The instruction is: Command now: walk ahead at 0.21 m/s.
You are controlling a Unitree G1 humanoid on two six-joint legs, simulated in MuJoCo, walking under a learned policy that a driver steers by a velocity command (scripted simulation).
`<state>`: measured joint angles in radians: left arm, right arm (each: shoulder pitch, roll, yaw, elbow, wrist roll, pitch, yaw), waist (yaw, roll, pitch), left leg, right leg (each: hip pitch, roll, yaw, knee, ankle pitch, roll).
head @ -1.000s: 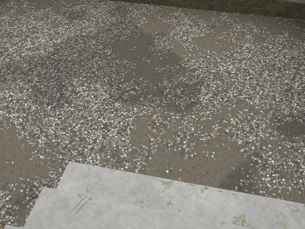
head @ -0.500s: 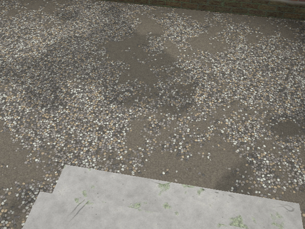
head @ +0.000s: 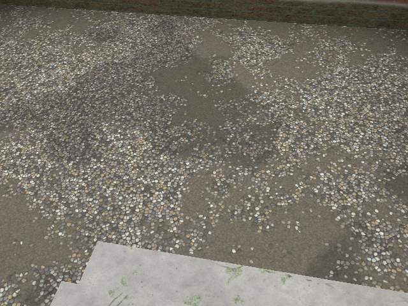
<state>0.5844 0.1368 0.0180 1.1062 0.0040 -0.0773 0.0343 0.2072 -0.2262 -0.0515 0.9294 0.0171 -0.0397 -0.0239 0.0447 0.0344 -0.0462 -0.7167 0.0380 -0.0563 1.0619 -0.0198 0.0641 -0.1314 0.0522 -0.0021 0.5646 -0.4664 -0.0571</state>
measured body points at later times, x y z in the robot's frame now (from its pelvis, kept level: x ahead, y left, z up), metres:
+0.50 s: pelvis +0.14 +0.03 -0.17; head +0.15 +0.04 +0.28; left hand +0.18 +0.26 -0.32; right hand +0.18 -0.19 -0.32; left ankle +0.20 +0.11 -0.89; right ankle +0.18 -0.15 -0.85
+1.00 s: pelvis +0.19 -0.02 -0.15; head +0.21 -0.02 +0.30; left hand +0.16 +0.20 -0.30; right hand +0.19 -0.25 -0.31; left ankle +0.20 +0.11 -0.89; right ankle +0.17 -0.13 -0.89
